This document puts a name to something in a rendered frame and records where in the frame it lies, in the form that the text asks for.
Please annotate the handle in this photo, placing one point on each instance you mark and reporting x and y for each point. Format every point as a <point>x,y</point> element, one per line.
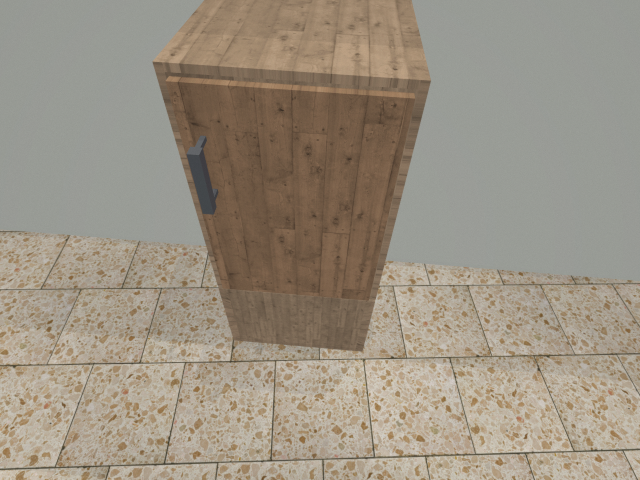
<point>199,170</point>

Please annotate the cupboard door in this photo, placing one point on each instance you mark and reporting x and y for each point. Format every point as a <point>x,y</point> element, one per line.
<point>305,178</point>

